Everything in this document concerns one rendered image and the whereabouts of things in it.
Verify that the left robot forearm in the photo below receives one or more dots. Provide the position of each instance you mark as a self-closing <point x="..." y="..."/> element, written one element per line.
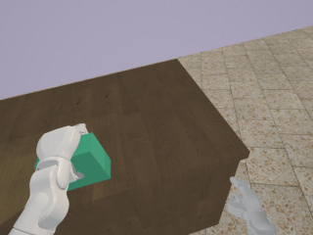
<point x="48" y="204"/>

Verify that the right robot hand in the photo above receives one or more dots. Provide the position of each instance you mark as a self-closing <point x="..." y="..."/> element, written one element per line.
<point x="241" y="205"/>

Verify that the sponge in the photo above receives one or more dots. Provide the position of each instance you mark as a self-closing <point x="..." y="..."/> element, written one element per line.
<point x="91" y="159"/>

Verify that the left robot hand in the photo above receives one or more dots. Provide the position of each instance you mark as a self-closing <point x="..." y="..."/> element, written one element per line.
<point x="62" y="142"/>

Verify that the right robot forearm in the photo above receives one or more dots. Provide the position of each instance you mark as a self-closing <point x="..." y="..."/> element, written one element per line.
<point x="259" y="223"/>

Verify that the table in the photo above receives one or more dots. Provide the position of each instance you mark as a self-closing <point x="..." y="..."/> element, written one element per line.
<point x="172" y="153"/>

